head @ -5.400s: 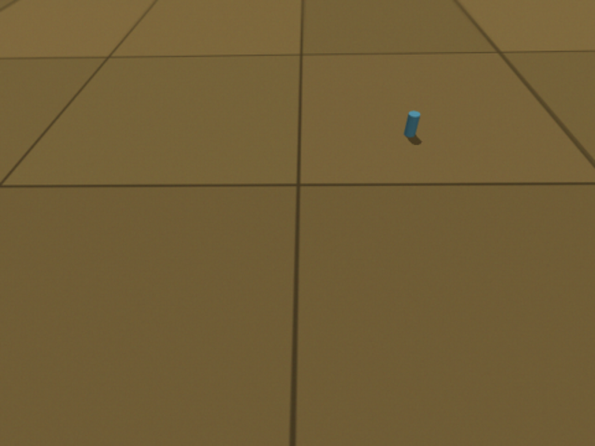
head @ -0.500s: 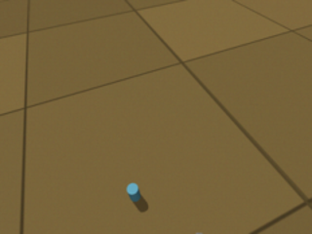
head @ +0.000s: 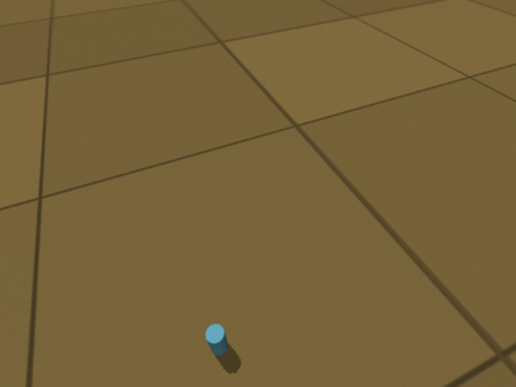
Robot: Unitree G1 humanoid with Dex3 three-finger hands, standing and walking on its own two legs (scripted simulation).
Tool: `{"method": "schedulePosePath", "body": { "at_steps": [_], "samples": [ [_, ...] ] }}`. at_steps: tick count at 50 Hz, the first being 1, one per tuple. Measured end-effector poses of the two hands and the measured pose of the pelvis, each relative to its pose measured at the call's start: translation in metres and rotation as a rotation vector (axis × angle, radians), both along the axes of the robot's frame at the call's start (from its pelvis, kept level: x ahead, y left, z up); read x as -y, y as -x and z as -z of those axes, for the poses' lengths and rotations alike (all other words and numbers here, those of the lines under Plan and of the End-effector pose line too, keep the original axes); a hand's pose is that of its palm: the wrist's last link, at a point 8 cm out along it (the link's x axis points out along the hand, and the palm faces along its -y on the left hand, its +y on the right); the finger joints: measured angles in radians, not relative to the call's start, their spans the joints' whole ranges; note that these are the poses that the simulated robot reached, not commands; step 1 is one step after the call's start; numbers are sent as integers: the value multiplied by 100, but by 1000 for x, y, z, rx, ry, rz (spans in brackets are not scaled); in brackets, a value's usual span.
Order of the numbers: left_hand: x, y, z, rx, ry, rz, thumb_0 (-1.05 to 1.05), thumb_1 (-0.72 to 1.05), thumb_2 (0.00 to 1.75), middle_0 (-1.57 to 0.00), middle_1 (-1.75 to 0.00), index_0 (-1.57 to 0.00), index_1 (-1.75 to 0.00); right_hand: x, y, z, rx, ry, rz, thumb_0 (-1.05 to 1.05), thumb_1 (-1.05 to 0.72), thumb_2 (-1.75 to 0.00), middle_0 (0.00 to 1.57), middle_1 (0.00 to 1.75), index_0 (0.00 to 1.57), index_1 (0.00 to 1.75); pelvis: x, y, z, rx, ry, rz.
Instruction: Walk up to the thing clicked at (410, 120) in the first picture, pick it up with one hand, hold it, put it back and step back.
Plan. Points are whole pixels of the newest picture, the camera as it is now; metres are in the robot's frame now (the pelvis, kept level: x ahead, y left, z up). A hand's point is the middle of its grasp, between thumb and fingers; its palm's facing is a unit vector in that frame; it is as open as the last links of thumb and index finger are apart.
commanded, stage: walk up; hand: left
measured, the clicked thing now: (217, 340) +0.44 +0.20 -0.71
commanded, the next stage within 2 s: stand in 0.56 s
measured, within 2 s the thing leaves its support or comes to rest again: neither
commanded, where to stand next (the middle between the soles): +0.09 +0.00 m, yaw +1 degrees
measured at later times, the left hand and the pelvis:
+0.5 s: hand out of the picture +0.08 +0.25 -0.16, palm faces +0.01 -0.95 -0.32, open 7.4 cm; pelvis +0.01 +0.00 +0.00, yaw +0 degrees
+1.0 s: hand out of the picture +0.10 +0.26 -0.15, palm faces -0.01 -0.94 -0.34, open 7.4 cm; pelvis +0.03 +0.00 +0.00, yaw +1 degrees
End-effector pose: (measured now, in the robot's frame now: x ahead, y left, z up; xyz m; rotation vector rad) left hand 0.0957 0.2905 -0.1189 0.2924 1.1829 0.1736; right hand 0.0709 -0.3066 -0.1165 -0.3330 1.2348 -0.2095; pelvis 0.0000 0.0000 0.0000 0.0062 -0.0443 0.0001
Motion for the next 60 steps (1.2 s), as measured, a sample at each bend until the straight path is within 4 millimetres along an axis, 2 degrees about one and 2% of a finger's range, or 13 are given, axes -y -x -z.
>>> {"method": "schedulePosePath", "body": {
  "at_steps": [10,18,27,44,60],
  "samples": [
    [-4,20,3,-65,-1,-36,0,91,90,-20,-30,-21,-30,-5,-8,-1,-7,-8,0,1,-91,-89,20,30,20,30,-1,-6,-2,-1,4,0],
    [-6,24,2,-73,-2,-51,0,91,90,-20,-30,-21,-30,-14,-16,2,3,-27,-8,1,-91,-89,21,30,20,30,-3,-9,-3,0,4,-2],
    [-6,20,1,-66,-4,-47,0,91,90,-20,-30,-21,-30,-19,-22,2,16,-37,-6,1,-91,-89,21,30,20,30,-4,-12,-3,0,2,0],
    [-9,6,-4,-47,-28,-32,0,91,90,-20,-30,-21,-30,-15,-22,3,-14,-33,-9,1,-91,-89,20,30,20,30,-2,-23,-4,-14,5,-19],
    [-6,-8,-4,-37,-27,-34,0,91,90,-20,-30,-21,-30,-11,-42,1,2,-26,-21,1,-91,-89,20,30,20,30,1,-34,-4,-14,8,-24]
  ]
}}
